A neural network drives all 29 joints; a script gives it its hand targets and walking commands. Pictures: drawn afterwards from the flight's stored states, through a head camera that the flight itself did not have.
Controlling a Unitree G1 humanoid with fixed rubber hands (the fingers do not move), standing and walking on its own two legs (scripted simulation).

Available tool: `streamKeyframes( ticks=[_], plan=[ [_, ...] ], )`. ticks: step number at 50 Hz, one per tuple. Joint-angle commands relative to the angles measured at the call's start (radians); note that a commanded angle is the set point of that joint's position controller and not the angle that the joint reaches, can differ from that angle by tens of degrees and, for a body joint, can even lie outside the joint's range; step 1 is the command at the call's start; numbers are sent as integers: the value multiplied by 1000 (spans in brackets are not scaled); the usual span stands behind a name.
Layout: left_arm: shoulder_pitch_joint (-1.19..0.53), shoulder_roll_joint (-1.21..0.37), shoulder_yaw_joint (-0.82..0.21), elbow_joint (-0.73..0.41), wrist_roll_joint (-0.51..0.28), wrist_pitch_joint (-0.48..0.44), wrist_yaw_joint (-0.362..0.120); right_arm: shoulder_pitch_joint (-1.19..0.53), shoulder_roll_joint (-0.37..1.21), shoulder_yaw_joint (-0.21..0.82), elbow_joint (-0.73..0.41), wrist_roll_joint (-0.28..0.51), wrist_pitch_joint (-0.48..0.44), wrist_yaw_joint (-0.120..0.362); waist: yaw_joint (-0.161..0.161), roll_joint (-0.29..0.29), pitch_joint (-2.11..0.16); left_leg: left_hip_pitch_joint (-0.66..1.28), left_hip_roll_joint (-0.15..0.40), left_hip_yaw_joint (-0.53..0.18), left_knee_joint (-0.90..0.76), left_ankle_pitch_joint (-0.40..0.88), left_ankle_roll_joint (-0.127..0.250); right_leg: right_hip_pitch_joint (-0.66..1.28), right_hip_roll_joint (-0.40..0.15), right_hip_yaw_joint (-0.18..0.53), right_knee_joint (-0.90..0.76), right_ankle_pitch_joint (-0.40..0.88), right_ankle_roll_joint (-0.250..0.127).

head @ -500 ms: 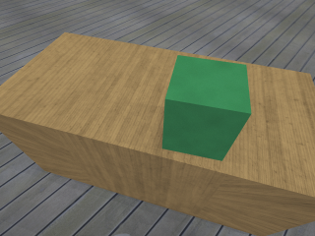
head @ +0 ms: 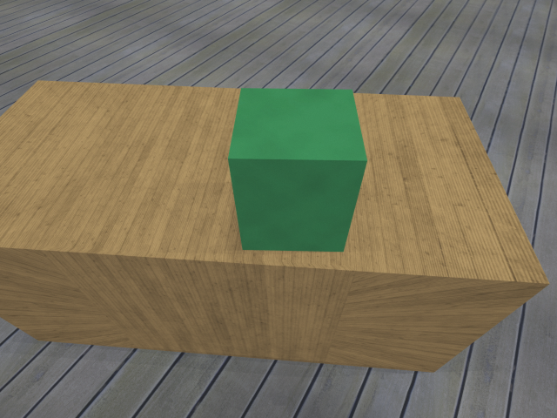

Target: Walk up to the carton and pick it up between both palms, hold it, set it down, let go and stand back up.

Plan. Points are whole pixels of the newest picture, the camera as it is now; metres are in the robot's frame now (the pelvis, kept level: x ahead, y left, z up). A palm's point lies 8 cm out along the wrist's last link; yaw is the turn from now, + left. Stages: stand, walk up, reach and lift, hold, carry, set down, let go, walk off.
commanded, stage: walk up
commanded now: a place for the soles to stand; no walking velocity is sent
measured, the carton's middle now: (294, 173) +0.55 -0.03 +0.01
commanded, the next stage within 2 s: reach and lift in 1.82 s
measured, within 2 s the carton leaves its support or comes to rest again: neither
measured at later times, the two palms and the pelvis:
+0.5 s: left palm out of the picture +0.10 +0.22 -0.12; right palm out of the picture +0.03 -0.24 -0.12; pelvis +0.04 +0.00 +0.02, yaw -6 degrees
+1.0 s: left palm out of the picture +0.12 +0.23 -0.12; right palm out of the picture +0.06 -0.24 -0.12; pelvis +0.06 +0.00 +0.02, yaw -8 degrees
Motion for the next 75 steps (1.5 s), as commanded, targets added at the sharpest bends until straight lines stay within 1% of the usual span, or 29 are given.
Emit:
streamKeyframes(
  ticks=[1, 2, 3, 5, 7, 9, 10, 12, 13, 14, 15, 16, 17, 18, 19, 21, 22, 24, 27, 28, 34, 36, 44, 48, 54, 57, 60, 68, 75],
  plan=[
    [112, 205, 48, -66, -34, -39, 41, 16, -91, 0, -68, 28, 34, 25, 35, -167, 62, -199, -80, -172, 267, -395, 23, -138, -287, 586, -536, -390, -194],
    [68, 188, 42, -79, -33, -36, 49, 16, -100, 0, -54, 37, 34, 29, 26, -198, 108, -175, -63, -185, 278, -363, 26, -189, -269, 549, -554, -463, -200],
    [32, 155, 33, -89, -25, -36, 51, 22, -93, 5, -42, 38, 25, 31, 15, -206, 128, -174, -58, -182, 260, -317, 27, -163, -228, 473, -524, -421, -194],
    [43, 123, 16, -89, -10, -43, 52, 55, -96, 7, -9, 32, 2, 35, 22, -201, 59, -169, -68, -170, 182, -236, 21, -30, -165, 360, -441, -181, -162],
    [60, 99, 10, -81, -4, -54, 46, 63, -94, 7, 4, 27, -10, 33, 29, -197, -1, -116, -84, -159, 143, -194, 20, 11, -142, 319, -388, 13, -159],
    [59, 99, 10, -81, 3, -58, 40, 72, -94, 8, 3, 30, -11, 29, 27, -225, -57, -43, -98, -145, 70, -163, 16, 26, -126, 302, -359, 47, -164],
    [47, 94, 9, -81, 2, -56, 39, 74, -95, 8, 3, 32, -10, 27, 25, -213, -64, -5, -104, -139, 38, -142, 18, 1, -127, 289, -354, 43, -166],
    [19, 86, -1, -82, -2, -50, 37, 94, -84, 6, 8, 33, -13, 25, 6, -178, -62, 91, -118, -122, -94, -31, 28, -60, -110, 271, -337, -15, -153],
    [5, 79, -5, -76, -3, -44, 35, 115, -85, 2, 16, 36, -19, 23, -10, -135, -65, 155, -133, -114, -190, 47, 33, -89, -89, 249, -316, -28, -133],
    [9, 74, -12, -73, -3, -43, 31, 131, -91, 0, 23, 30, -25, 20, -13, -96, -77, 211, -118, -146, -229, 95, 39, -113, -76, 240, -281, -10, -111],
    [24, 55, -22, -65, -5, -44, 28, 137, -115, -5, 22, 29, -32, 16, -9, -64, -86, 234, -67, -219, -253, 114, 55, -124, -54, 217, -251, 6, -82],
    [45, 30, -31, -61, -9, -47, 27, 128, -134, -6, 19, 33, -36, 12, 7, 1, -80, 218, -7, -302, -304, 80, 76, -115, -23, 182, -209, 23, -64],
    [84, 8, -40, -44, -16, -47, 27, 81, -159, -10, 22, 47, -34, 12, 47, 46, -63, 128, 26, -355, -350, -61, 100, -63, 32, 119, -196, 3, -51],
    [89, -6, -41, -35, -10, -46, 32, 57, -162, -9, 32, 55, -27, 16, 55, 75, -35, 0, 22, -344, -384, -206, 109, 43, 32, 97, -202, 16, -56],
    [79, 5, -40, -28, -7, -47, 35, 38, -144, -2, 41, 59, -22, 20, 57, 93, 8, -57, -4, -324, -404, -239, 101, 72, 21, 115, -213, 41, -64],
    [76, 44, -35, -2, -6, -55, 35, 51, -120, 1, 48, 54, -24, 22, 48, 68, 8, 31, -49, -259, -372, -105, 81, 40, 5, 153, -227, 128, -70],
    [59, 53, -37, 3, -7, -59, 35, 75, -117, 0, 50, 54, -28, 20, 34, 39, 1, 77, -56, -241, -343, -6, 75, 20, -1, 161, -234, 185, -74],
    [54, 48, -46, 9, -7, -70, 39, 94, -115, 2, 66, 53, -38, 22, 29, 58, -59, 150, -53, -218, -291, 181, 77, 28, -11, 153, -231, 305, -71],
    [33, 50, -51, 17, -6, -72, 47, 112, -105, -1, 75, 48, -40, 24, 19, 8, -117, 203, -49, -200, -261, 290, 87, 63, -17, 148, -212, 392, -69],
    [28, 46, -52, 22, -9, -69, 49, 109, -115, -4, 74, 48, -38, 23, 18, 18, -130, 209, -45, -194, -262, 275, 87, 66, -15, 144, -213, 384, -70],
    [-2, 55, -55, 44, -8, -59, 53, 99, -115, -3, 83, 48, -25, 19, 7, -50, -99, 209, -51, -176, -265, 209, 85, 42, -11, 150, -220, 359, -65],
    [1, 58, -59, 47, -12, -58, 53, 84, -119, -2, 92, 48, -23, 19, 18, -47, -65, 205, -47, -172, -267, 225, 90, 25, -9, 146, -221, 361, -61],
    [10, 71, -64, 71, -13, -63, 58, 56, -120, -1, 104, 48, -16, 19, 8, -27, -75, 237, -57, -142, -257, 212, 85, 19, -16, 176, -227, 407, -64],
    [-3, 79, -65, 73, -14, -61, 58, 57, -126, 0, 119, 49, -14, 17, 8, -47, -75, 245, -50, -141, -269, 186, 83, 11, -9, 175, -228, 371, -58],
    [11, 73, -68, 86, -13, -62, 61, 44, -130, 2, 127, 47, -11, 18, 15, -20, -77, 248, -50, -122, -272, 160, 82, 17, -11, 190, -229, 377, -60],
    [6, 74, -68, 87, -15, -63, 62, 51, -140, 2, 137, 50, -9, 16, 10, -31, -85, 253, -48, -116, -268, 173, 79, 13, -5, 192, -228, 384, -61],
    [5, 73, -71, 88, -15, -60, 63, 47, -141, 3, 139, 49, -3, 16, 9, -19, -51, 245, -45, -111, -279, 107, 82, -17, -1, 199, -234, 341, -59],
    [9, 76, -73, 91, -13, -62, 68, 60, -140, 7, 155, 50, 1, 13, 10, -50, -68, 259, -39, -92, -277, 106, 75, -25, 3, 227, -221, 388, -60],
    [4, 86, -69, 82, -14, -59, 70, 63, -158, 3, 158, 46, 6, 13, 9, -62, -76, 259, -28, -80, -276, 69, 78, -38, 13, 242, -212, 350, -57]
  ],
)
